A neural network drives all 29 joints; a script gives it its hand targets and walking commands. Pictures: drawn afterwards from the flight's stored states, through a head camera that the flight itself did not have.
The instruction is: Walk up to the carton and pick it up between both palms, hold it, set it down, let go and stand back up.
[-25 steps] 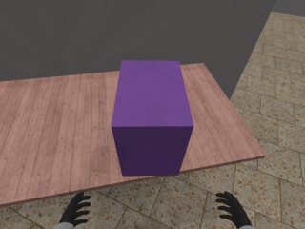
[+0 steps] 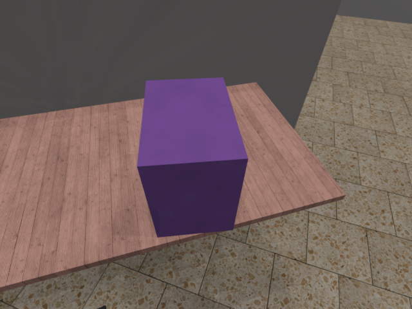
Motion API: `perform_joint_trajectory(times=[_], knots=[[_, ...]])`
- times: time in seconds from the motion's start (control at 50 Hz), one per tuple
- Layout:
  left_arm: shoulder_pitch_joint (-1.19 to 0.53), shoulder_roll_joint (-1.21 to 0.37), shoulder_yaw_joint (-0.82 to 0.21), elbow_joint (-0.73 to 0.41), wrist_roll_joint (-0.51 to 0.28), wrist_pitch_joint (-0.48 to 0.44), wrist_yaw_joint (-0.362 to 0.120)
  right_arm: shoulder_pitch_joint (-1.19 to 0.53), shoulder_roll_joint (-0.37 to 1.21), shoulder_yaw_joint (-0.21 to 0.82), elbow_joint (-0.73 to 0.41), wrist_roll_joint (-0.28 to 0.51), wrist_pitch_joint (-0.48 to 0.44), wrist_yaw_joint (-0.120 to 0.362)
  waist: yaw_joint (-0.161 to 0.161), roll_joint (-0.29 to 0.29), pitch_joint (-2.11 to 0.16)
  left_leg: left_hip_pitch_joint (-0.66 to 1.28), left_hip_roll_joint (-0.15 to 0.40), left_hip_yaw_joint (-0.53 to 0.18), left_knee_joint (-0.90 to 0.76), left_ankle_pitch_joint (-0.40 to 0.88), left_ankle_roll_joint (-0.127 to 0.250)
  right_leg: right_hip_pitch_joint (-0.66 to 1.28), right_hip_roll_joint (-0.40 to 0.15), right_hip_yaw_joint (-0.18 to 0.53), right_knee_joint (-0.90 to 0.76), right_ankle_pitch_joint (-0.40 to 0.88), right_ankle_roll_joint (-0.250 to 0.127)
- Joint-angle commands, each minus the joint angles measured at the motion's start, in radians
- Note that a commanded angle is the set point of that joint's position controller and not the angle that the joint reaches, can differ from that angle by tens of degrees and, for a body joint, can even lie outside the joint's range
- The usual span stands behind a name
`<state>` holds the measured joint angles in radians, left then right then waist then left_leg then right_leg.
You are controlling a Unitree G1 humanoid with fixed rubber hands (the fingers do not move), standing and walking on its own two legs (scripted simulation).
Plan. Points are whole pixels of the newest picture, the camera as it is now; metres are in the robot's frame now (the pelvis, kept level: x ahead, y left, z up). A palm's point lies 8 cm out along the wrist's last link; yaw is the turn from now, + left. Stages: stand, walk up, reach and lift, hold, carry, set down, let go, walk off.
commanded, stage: stand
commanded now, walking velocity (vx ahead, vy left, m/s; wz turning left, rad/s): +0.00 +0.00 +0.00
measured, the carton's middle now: (190, 156) +0.45 +0.03 +0.03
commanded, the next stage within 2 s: none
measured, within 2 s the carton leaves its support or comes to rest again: neither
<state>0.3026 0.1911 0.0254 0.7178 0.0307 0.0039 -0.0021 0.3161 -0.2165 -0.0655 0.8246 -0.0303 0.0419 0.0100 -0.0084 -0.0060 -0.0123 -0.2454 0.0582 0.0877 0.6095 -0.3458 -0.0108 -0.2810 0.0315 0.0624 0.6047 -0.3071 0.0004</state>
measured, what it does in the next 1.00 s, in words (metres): stands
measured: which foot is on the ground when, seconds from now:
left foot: down 0.00-1.00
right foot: down 0.00-1.00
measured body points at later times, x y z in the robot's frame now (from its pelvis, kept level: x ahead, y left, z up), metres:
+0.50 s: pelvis -0.01 +0.01 +0.01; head -0.01 +0.01 +0.46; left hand +0.06 +0.24 -0.13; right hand -0.02 -0.23 -0.15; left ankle -0.01 +0.12 -0.73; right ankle +0.01 -0.12 -0.73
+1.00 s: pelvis +0.01 +0.03 +0.01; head +0.01 +0.02 +0.46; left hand +0.04 +0.24 -0.15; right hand -0.03 -0.19 -0.15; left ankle -0.01 +0.12 -0.73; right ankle +0.01 -0.12 -0.73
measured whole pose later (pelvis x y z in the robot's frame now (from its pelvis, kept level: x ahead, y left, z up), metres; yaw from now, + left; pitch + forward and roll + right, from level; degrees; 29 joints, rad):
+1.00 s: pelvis +0.01 +0.03 +0.01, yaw -4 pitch -1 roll +0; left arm 0.30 0.13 0.01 1.04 0.02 0.00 0.05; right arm 0.34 -0.14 -0.04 1.10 -0.02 0.01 -0.03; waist -0.02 0.01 0.01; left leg -0.15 0.03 0.16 0.49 -0.32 0.02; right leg -0.23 0.01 0.14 0.52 -0.27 0.04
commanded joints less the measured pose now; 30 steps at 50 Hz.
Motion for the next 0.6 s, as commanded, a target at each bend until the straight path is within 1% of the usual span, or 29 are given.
perform_joint_trajectory(times=[0.0,0.02,0.04,0.06,0.08,0.1,0.12,0.14,0.16,0.18,0.2,0.22,0.24,0.26,0.28,0.3,0.32,0.34,0.36,0.4,0.42,0.44,0.46,0.48,0.5,0.52,0.54,0.56,0.58], knots=[[-0.028,0.101,0.033,-0.092,-0.004,-0.030,0.009,-0.012,-0.130,-0.025,-0.068,-0.001,-0.025,-0.015,0.010,0.042,0.019,-0.045,0.079,-0.110,-0.215,0.035,0.083,-0.044,-0.055,0.047,-0.099,0.204,-0.041],[-0.006,0.093,0.030,-0.077,-0.004,-0.031,0.008,0.000,-0.137,-0.024,-0.057,0.002,-0.026,-0.017,0.014,0.039,0.023,-0.034,0.079,-0.100,-0.212,0.039,0.079,-0.048,-0.053,0.051,-0.102,0.207,-0.037],[0.010,0.098,0.030,-0.067,-0.002,-0.032,0.009,0.015,-0.130,-0.023,-0.050,0.002,-0.027,-0.018,0.008,0.050,0.007,-0.037,0.076,-0.105,-0.221,0.009,0.081,-0.042,-0.056,0.056,-0.107,0.189,-0.040],[0.007,0.102,0.033,-0.061,-0.002,-0.031,0.012,0.015,-0.129,-0.025,-0.037,0.002,-0.025,-0.022,0.010,0.045,0.049,-0.060,0.077,-0.106,-0.235,-0.013,0.082,-0.060,-0.052,0.056,-0.107,0.176,-0.037],[-0.005,0.095,0.031,-0.051,-0.001,-0.028,0.012,0.023,-0.128,-0.021,-0.034,0.000,-0.026,-0.022,0.002,0.033,0.051,-0.073,0.079,-0.111,-0.245,-0.036,0.082,-0.048,-0.052,0.054,-0.110,0.165,-0.034],[0.001,0.084,0.026,-0.050,-0.005,-0.029,0.013,0.027,-0.127,-0.021,-0.022,0.002,-0.025,-0.024,0.006,0.045,0.061,-0.059,0.079,-0.103,-0.244,-0.023,0.083,-0.062,-0.055,0.061,-0.119,0.178,-0.037],[0.017,0.078,0.027,-0.039,-0.005,-0.032,0.014,0.039,-0.123,-0.023,-0.007,0.002,-0.024,-0.027,0.006,0.041,0.073,-0.059,0.078,-0.102,-0.243,-0.026,0.078,-0.072,-0.055,0.076,-0.128,0.176,-0.041],[0.024,0.085,0.030,-0.024,-0.006,-0.030,0.017,0.048,-0.115,-0.020,-0.003,0.002,-0.024,-0.027,0.002,0.033,0.060,-0.059,0.072,-0.097,-0.243,-0.038,0.080,-0.064,-0.057,0.075,-0.134,0.163,-0.041],[0.027,0.101,0.031,-0.019,-0.006,-0.031,0.017,0.057,-0.113,-0.020,0.014,0.005,-0.025,-0.027,0.005,0.017,0.064,-0.050,0.065,-0.087,-0.234,-0.048,0.076,-0.076,-0.063,0.087,-0.152,0.143,-0.039],[0.021,0.092,0.032,-0.009,-0.003,-0.031,0.020,0.067,-0.101,-0.017,0.022,0.006,-0.026,-0.026,-0.002,-0.024,0.090,-0.060,0.062,-0.084,-0.232,-0.047,0.074,-0.091,-0.071,0.099,-0.164,0.119,-0.043],[0.028,0.088,0.029,0.001,-0.006,-0.029,0.021,0.078,-0.106,-0.018,0.030,0.005,-0.025,-0.025,-0.004,-0.042,0.071,-0.031,0.059,-0.075,-0.223,-0.031,0.070,-0.105,-0.072,0.109,-0.182,0.105,-0.044],[0.024,0.081,0.027,0.005,-0.007,-0.029,0.021,0.073,-0.104,-0.018,0.036,0.003,-0.025,-0.026,-0.006,-0.047,0.074,-0.016,0.057,-0.070,-0.212,-0.022,0.072,-0.121,-0.072,0.113,-0.194,0.090,-0.045],[0.013,0.090,0.029,0.013,-0.005,-0.028,0.023,0.082,-0.099,-0.018,0.044,0.005,-0.026,-0.025,-0.017,-0.044,0.083,-0.024,0.054,-0.075,-0.218,-0.039,0.070,-0.125,-0.072,0.118,-0.203,0.070,-0.043],[0.016,0.089,0.029,0.012,-0.005,-0.031,0.024,0.087,-0.091,-0.016,0.056,0.003,-0.028,-0.025,-0.012,-0.034,0.076,-0.001,0.059,-0.073,-0.222,-0.023,0.076,-0.135,-0.074,0.124,-0.200,0.077,-0.046],[0.016,0.091,0.030,0.019,-0.008,-0.031,0.024,0.090,-0.085,-0.012,0.064,0.003,-0.028,-0.026,-0.009,-0.046,0.091,-0.014,0.062,-0.079,-0.223,-0.024,0.075,-0.140,-0.066,0.120,-0.200,0.064,-0.044],[0.010,0.074,0.026,0.031,-0.009,-0.032,0.025,0.090,-0.089,-0.012,0.071,0.001,-0.031,-0.026,-0.015,-0.023,0.094,-0.025,0.066,-0.089,-0.236,-0.028,0.077,-0.116,-0.065,0.111,-0.196,0.075,-0.044],[0.022,0.078,0.028,0.040,-0.006,-0.031,0.025,0.098,-0.082,-0.012,0.080,0.003,-0.031,-0.026,-0.011,-0.039,0.081,-0.023,0.060,-0.083,-0.237,-0.028,0.073,-0.101,-0.065,0.111,-0.199,0.075,-0.040],[0.031,0.069,0.024,0.045,-0.009,-0.032,0.026,0.086,-0.090,-0.014,0.087,0.000,-0.032,-0.025,-0.004,-0.046,0.086,-0.008,0.061,-0.070,-0.225,-0.001,0.070,-0.110,-0.072,0.120,-0.216,0.088,-0.040],[0.030,0.065,0.023,0.061,-0.011,-0.034,0.026,0.089,-0.093,-0.017,0.087,0.003,-0.034,-0.024,-0.011,-0.044,0.066,0.005,0.056,-0.064,-0.217,0.001,0.070,-0.111,-0.071,0.126,-0.217,0.088,-0.041],[0.021,0.074,0.027,0.066,-0.008,-0.034,0.028,0.101,-0.082,-0.013,0.108,0.003,-0.037,-0.025,-0.013,-0.054,0.068,0.003,0.067,-0.076,-0.234,0.005,0.070,-0.092,-0.069,0.117,-0.204,0.106,-0.040],[0.023,0.060,0.023,0.072,-0.011,-0.035,0.028,0.099,-0.072,-0.009,0.117,0.001,-0.038,-0.026,-0.010,-0.025,0.045,0.008,0.065,-0.079,-0.237,0.016,0.074,-0.078,-0.068,0.114,-0.196,0.125,-0.041],[0.036,0.063,0.022,0.081,-0.010,-0.034,0.030,0.092,-0.080,-0.014,0.121,0.002,-0.039,-0.027,-0.005,-0.008,0.052,0.026,0.060,-0.068,-0.236,0.035,0.074,-0.095,-0.064,0.113,-0.197,0.131,-0.037],[0.031,0.068,0.022,0.092,-0.005,-0.033,0.031,0.104,-0.070,-0.013,0.129,0.004,-0.038,-0.028,-0.013,-0.011,0.063,0.016,0.062,-0.068,-0.240,0.029,0.070,-0.088,-0.065,0.113,-0.195,0.138,-0.036],[0.035,0.066,0.025,0.103,-0.010,-0.033,0.030,0.106,-0.061,-0.005,0.139,0.004,-0.040,-0.028,-0.005,-0.016,0.048,0.017,0.068,-0.080,-0.248,0.037,0.070,-0.074,-0.061,0.103,-0.183,0.145,-0.034],[0.042,0.056,0.022,0.114,-0.010,-0.033,0.030,0.096,-0.067,-0.007,0.149,0.005,-0.040,-0.028,-0.005,-0.020,0.044,0.034,0.073,-0.081,-0.252,0.036,0.074,-0.078,-0.058,0.093,-0.180,0.156,-0.034],[0.048,0.048,0.020,0.124,-0.014,-0.031,0.030,0.089,-0.073,-0.011,0.152,0.004,-0.038,-0.031,0.001,0.001,0.071,0.014,0.077,-0.088,-0.261,0.035,0.078,-0.081,-0.056,0.090,-0.178,0.157,-0.029],[0.057,0.042,0.015,0.133,-0.013,-0.031,0.033,0.090,-0.077,-0.011,0.155,0.003,-0.037,-0.033,-0.001,-0.004,0.066,0.032,0.082,-0.082,-0.267,0.039,0.075,-0.075,-0.055,0.090,-0.175,0.178,-0.026],[0.049,0.046,0.016,0.139,-0.013,-0.030,0.035,0.089,-0.057,-0.006,0.163,0.005,-0.039,-0.033,0.000,0.003,0.066,0.030,0.082,-0.090,-0.271,0.064,0.079,-0.062,-0.054,0.088,-0.162,0.192,-0.026],[0.056,0.038,0.015,0.151,-0.014,-0.029,0.035,0.091,-0.061,-0.007,0.168,0.006,-0.040,-0.034,0.001,0.021,0.071,0.033,0.078,-0.081,-0.270,0.073,0.077,-0.062,-0.055,0.089,-0.164,0.205,-0.024]])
